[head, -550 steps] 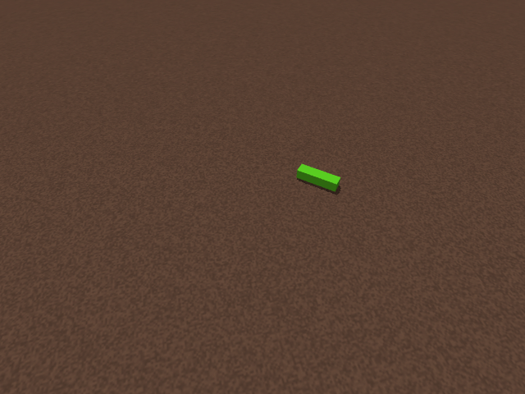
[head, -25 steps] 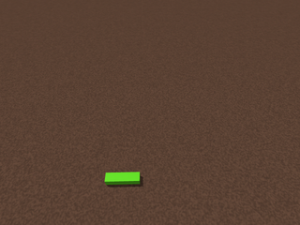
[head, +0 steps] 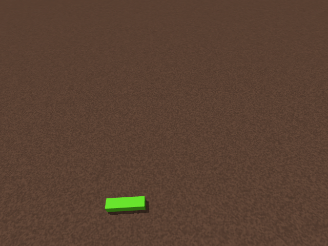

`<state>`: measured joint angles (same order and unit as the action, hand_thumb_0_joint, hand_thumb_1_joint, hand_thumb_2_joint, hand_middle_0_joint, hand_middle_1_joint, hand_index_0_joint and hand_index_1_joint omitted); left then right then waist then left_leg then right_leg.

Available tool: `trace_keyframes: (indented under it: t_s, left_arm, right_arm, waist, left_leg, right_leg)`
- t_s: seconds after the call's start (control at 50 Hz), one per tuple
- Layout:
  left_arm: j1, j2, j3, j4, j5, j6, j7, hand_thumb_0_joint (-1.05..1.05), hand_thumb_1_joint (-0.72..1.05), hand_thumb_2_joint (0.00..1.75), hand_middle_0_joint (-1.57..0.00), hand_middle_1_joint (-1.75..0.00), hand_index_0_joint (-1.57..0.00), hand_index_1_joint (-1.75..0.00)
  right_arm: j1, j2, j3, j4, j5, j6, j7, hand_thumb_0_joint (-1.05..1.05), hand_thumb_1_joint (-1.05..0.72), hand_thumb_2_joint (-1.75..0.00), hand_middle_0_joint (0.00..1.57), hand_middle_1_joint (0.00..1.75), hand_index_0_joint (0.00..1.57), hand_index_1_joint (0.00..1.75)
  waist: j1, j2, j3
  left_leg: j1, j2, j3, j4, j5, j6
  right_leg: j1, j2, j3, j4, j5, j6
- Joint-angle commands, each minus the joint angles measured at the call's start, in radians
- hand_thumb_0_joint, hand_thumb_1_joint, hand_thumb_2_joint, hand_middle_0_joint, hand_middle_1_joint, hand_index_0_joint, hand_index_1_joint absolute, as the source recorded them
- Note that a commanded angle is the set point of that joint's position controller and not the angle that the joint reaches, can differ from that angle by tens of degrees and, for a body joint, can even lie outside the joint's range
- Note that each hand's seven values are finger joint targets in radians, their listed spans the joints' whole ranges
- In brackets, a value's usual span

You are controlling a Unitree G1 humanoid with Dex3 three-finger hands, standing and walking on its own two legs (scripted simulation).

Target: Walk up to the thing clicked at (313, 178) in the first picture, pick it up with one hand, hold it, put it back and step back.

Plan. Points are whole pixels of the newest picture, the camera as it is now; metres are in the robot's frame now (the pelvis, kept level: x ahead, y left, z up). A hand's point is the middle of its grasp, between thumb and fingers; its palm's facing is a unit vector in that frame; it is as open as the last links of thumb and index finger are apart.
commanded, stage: walk up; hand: left
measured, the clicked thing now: (125, 204) +0.49 +0.29 -0.73
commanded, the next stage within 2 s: none
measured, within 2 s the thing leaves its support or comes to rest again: neither
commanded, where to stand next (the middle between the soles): +0.12 +0.04 m, yaw +2 degrees
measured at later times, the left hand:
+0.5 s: hand (72, 240) +0.18 +0.28 -0.14, palm faces +0.05 -0.93 -0.37, open 7.4 cm
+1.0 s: hand (70, 245) +0.17 +0.28 -0.13, palm faces +0.01 -0.93 -0.36, open 7.4 cm
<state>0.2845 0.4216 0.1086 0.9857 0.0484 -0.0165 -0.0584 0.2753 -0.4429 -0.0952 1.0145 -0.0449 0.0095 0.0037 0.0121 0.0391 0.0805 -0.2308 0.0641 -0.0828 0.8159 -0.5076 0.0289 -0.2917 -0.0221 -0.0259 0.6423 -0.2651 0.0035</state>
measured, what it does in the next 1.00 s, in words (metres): steps on the spot: left foot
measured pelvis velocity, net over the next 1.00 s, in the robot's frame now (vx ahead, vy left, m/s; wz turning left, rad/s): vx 0.08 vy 0.02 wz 0.03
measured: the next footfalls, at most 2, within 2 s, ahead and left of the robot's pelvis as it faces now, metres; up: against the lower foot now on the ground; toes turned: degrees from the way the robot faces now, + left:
left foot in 0.32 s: +0.16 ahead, +0.14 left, +0.00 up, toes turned +1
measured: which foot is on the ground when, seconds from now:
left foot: up 0.00-0.30, down 0.32-1.00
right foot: down 0.00-1.00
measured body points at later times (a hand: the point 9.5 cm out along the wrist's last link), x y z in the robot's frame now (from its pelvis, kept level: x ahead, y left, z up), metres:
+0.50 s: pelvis +0.09 +0.01 +0.00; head +0.14 +0.03 +0.45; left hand +0.18 +0.33 -0.12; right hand +0.21 -0.28 -0.11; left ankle +0.12 +0.14 -0.72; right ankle +0.07 -0.13 -0.71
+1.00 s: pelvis +0.08 +0.02 +0.02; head +0.10 +0.02 +0.47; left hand +0.17 +0.33 -0.11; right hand +0.20 -0.28 -0.11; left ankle +0.12 +0.14 -0.72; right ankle +0.08 -0.13 -0.72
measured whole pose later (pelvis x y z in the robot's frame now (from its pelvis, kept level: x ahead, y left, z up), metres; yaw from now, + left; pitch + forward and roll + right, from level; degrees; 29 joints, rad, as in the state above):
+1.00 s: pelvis +0.08 +0.02 +0.02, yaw +2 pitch -3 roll +0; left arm 0.09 0.37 0.00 1.08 0.01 -0.01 0.00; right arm 0.06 -0.36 -0.02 1.08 0.00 0.02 0.02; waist 0.01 0.01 0.10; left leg -0.20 0.01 -0.01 0.42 -0.17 -0.01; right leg -0.11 -0.04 0.02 0.41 -0.24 0.04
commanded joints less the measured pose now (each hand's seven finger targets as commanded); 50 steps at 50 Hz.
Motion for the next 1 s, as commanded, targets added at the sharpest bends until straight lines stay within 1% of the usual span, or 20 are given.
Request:
trace_keyframes:
  t_s: [0.0,0.06,0.18,0.24,0.26,0.28,0.3,0.32,0.34,0.36,0.4,0.44,0.46,0.52,0.56,0.58,0.62,0.72,0.82,0.98]
  left_arm:
    - [-0.051,0.317,0.054,-0.124,-0.01,-0.025,0.036,0.0,0.9,0.9,-0.2,-0.3,-0.2,-0.3]
    - [-0.047,0.245,0.037,-0.129,-0.03,-0.05,0.046,0.0,0.9,0.9,-0.2,-0.3,-0.2,-0.3]
    - [-0.016,0.23,0.018,-0.144,-0.024,-0.064,0.075,0.0,0.9,0.9,-0.2,-0.3,-0.2,-0.3]
    - [-0.044,0.23,0.008,-0.163,-0.036,-0.054,0.078,0.0,0.9,0.9,-0.2,-0.3,-0.2,-0.3]
    - [-0.059,0.23,0.003,-0.167,-0.043,-0.048,0.079,0.0,0.9,0.9,-0.2,-0.3,-0.2,-0.3]
    - [-0.055,0.212,-0.004,-0.168,-0.052,-0.041,0.082,0.0,0.9,0.9,-0.2,-0.3,-0.2,-0.3]
    - [-0.035,0.185,-0.014,-0.164,-0.057,-0.036,0.085,0.0,0.9,0.9,-0.2,-0.3,-0.2,-0.3]
    - [-0.02,0.149,-0.023,-0.173,-0.068,-0.032,0.085,0.0,0.9,0.9,-0.2,-0.3,-0.2,-0.3]
    - [0.002,0.115,-0.034,-0.159,-0.082,-0.018,0.087,0.0,0.9,0.9,-0.2,-0.3,-0.2,-0.3]
    - [-0.002,0.151,-0.027,-0.129,-0.075,-0.008,0.093,0.0,0.9,0.9,-0.2,-0.3,-0.2,-0.3]
    - [-0.064,0.152,-0.034,-0.123,-0.066,-0.005,0.09,0.0,0.9,0.9,-0.2,-0.3,-0.2,-0.3]
    - [-0.035,0.139,-0.036,-0.092,-0.067,-0.01,0.086,0.0,0.9,0.9,-0.2,-0.3,-0.2,-0.3]
    - [0.0,0.138,-0.04,-0.069,-0.067,-0.018,0.089,0.0,0.9,0.9,-0.2,-0.3,-0.2,-0.3]
    - [-0.064,0.209,-0.025,-0.058,-0.048,-0.036,0.102,0.0,0.9,0.9,-0.2,-0.3,-0.2,-0.3]
    - [-0.17,0.243,-0.03,-0.073,-0.047,-0.032,0.093,0.0,0.9,0.9,-0.2,-0.3,-0.2,-0.3]
    - [-0.2,0.219,-0.038,-0.075,-0.047,-0.028,0.09,0.0,0.9,0.9,-0.2,-0.3,-0.2,-0.3]
    - [-0.184,0.178,-0.052,-0.052,-0.05,-0.024,0.086,0.0,0.9,0.9,-0.2,-0.3,-0.2,-0.3]
    - [-0.199,0.177,-0.056,-0.015,-0.052,-0.03,0.084,0.0,0.9,0.9,-0.2,-0.3,-0.2,-0.3]
    - [-0.228,0.18,-0.062,0.009,-0.047,-0.024,0.079,0.0,0.9,0.9,-0.2,-0.3,-0.2,-0.3]
    - [-0.242,0.177,-0.058,0.05,-0.039,-0.02,0.072,0.0,0.9,0.9,-0.2,-0.3,-0.2,-0.3]
  right_arm:
    - [-0.006,-0.201,-0.034,-0.117,0.034,-0.028,0.007,0.0,-0.9,-0.9,0.2,0.3,0.2,0.3]
    - [0.085,-0.153,-0.015,-0.075,0.039,-0.024,0.01,0.0,-0.9,-0.9,0.2,0.3,0.2,0.3]
    - [0.022,-0.117,-0.009,-0.133,0.018,0.002,0.019,0.0,-0.9,-0.9,0.2,0.3,0.2,0.3]
    - [0.021,-0.112,-0.009,-0.141,0.023,-0.006,0.015,0.0,-0.9,-0.9,0.2,0.3,0.2,0.3]
    - [0.032,-0.112,-0.014,-0.137,0.023,-0.012,0.012,0.0,-0.9,-0.9,0.2,0.3,0.2,0.3]
    - [0.029,-0.118,-0.017,-0.135,0.021,-0.019,0.009,0.0,-0.9,-0.9,0.2,0.3,0.2,0.3]
    - [0.016,-0.143,-0.022,-0.137,0.019,-0.026,0.004,0.0,-0.9,-0.9,0.2,0.3,0.2,0.3]
    - [0.002,-0.202,-0.034,-0.159,0.018,-0.033,-0.001,0.0,-0.9,-0.9,0.2,0.3,0.2,0.3]
    - [-0.038,-0.209,-0.023,-0.183,0.024,-0.042,-0.005,0.0,-0.9,-0.9,0.2,0.3,0.2,0.3]
    - [-0.055,-0.213,-0.021,-0.172,0.04,-0.04,-0.007,0.0,-0.9,-0.9,0.2,0.3,0.2,0.3]
    - [-0.084,-0.176,-0.007,-0.163,0.038,-0.028,-0.012,0.0,-0.9,-0.9,0.2,0.3,0.2,0.3]
    - [-0.123,-0.163,0.004,-0.166,0.04,-0.025,-0.017,0.0,-0.9,-0.9,0.2,0.3,0.2,0.3]
    - [-0.162,-0.165,0.005,-0.166,0.047,-0.021,-0.015,0.0,-0.9,-0.9,0.2,0.3,0.2,0.3]
    - [-0.165,-0.117,0.024,-0.16,0.065,-0.013,-0.01,0.0,-0.9,-0.9,0.2,0.3,0.2,0.3]
    - [-0.128,-0.117,0.017,-0.131,0.057,-0.004,-0.008,0.0,-0.9,-0.9,0.2,0.3,0.2,0.3]
    - [-0.132,-0.118,0.015,-0.113,0.049,-0.005,-0.008,0.0,-0.9,-0.9,0.2,0.3,0.2,0.3]
    - [-0.216,-0.145,0.014,-0.11,0.05,-0.017,-0.004,0.0,-0.9,-0.9,0.2,0.3,0.2,0.3]
    - [-0.24,-0.129,0.025,-0.077,0.052,-0.018,0.002,0.0,-0.9,-0.9,0.2,0.3,0.2,0.3]
    - [-0.282,-0.123,0.03,-0.045,0.047,-0.011,0.008,0.0,-0.9,-0.9,0.2,0.3,0.2,0.3]
    - [-0.276,-0.119,0.034,0.008,0.044,-0.011,0.012,0.0,-0.9,-0.9,0.2,0.3,0.2,0.3]
  waist:
    - [-0.002,-0.18,0.109]
    - [-0.014,-0.131,0.053]
    - [0.0,-0.128,0.031]
    - [-0.01,-0.16,-0.05]
    - [-0.024,-0.152,-0.066]
    - [-0.025,-0.126,-0.084]
    - [-0.02,-0.049,-0.099]
    - [-0.011,0.077,-0.152]
    - [0.005,0.104,-0.18]
    - [0.002,0.145,-0.196]
    - [-0.008,0.139,-0.174]
    - [0.016,0.135,-0.169]
    - [0.039,0.132,-0.177]
    - [0.015,0.01,-0.196]
    - [-0.038,-0.045,-0.156]
    - [-0.046,-0.068,-0.133]
    - [-0.011,-0.057,-0.115]
    - [-0.009,-0.06,-0.132]
    - [-0.009,-0.044,-0.111]
    - [-0.012,-0.043,-0.113]
  left_leg:
    - [-0.325,-0.035,-0.065,0.288,0.034,-0.002]
    - [-0.272,-0.026,-0.08,0.232,0.133,-0.015]
    - [-0.165,-0.007,-0.048,-0.027,0.138,-0.035]
    - [-0.057,-0.025,0.054,-0.161,0.236,-0.018]
    - [-0.004,-0.041,0.077,-0.228,0.324,-0.008]
    - [0.038,-0.06,0.083,-0.313,0.426,0.01]
    - [0.084,-0.031,0.027,-0.339,0.651,0.029]
    - [0.147,0.107,-0.146,-0.335,0.874,0.09]
    - [0.155,0.216,-0.304,-0.364,0.886,0.179]
    - [0.126,0.252,-0.342,-0.351,0.85,0.244]
    - [0.082,0.19,-0.239,-0.363,0.755,0.199]
    - [0.091,0.138,-0.146,-0.298,0.753,0.139]
    - [0.06,0.116,-0.104,-0.255,0.771,0.108]
    - [-0.016,0.022,-0.019,-0.162,0.697,0.023]
    - [0.056,0.001,-0.003,-0.236,0.462,0.015]
    - [0.094,0.025,-0.028,-0.28,0.495,0.023]
    - [0.093,0.069,-0.063,-0.304,0.603,0.049]
    - [0.108,0.047,-0.017,-0.341,0.622,0.03]
    - [0.125,0.039,-0.015,-0.413,0.474,0.015]
    - [0.125,0.041,-0.012,-0.48,0.399,0.002]
  right_leg:
    - [0.003,-0.322,0.592,-0.538,-0.578,-0.216]
    - [0.063,-0.252,0.344,-0.449,-0.23,-0.178]
    - [0.074,-0.266,0.159,-0.323,0.311,-0.21]
    - [0.114,-0.252,0.086,-0.158,0.623,-0.186]
    - [0.094,-0.236,0.065,-0.092,0.639,-0.168]
    - [0.098,-0.197,0.038,-0.016,0.608,-0.132]
    - [0.065,-0.14,0.007,0.058,0.517,-0.084]
    - [0.006,-0.049,-0.039,0.167,0.335,-0.032]
    - [-0.034,0.028,-0.011,0.196,-0.003,-0.013]
    - [0.019,0.014,0.029,0.182,-0.297,-0.027]
    - [0.013,-0.007,0.054,0.139,-0.355,-0.036]
    - [0.035,-0.007,0.03,-0.014,-0.205,-0.032]
    - [0.103,-0.015,0.025,-0.119,-0.017,-0.024]
    - [0.207,-0.143,0.182,-0.148,0.453,-0.084]
    - [0.079,-0.192,0.192,-0.133,0.369,-0.126]
    - [0.036,-0.159,0.16,-0.128,0.301,-0.093]
    - [0.054,-0.082,0.074,-0.138,0.255,-0.04]
    - [0.129,-0.103,0.102,-0.183,0.31,-0.037]
    - [0.113,-0.106,0.117,-0.275,0.176,-0.031]
    - [0.151,-0.106,0.11,-0.342,0.113,-0.026]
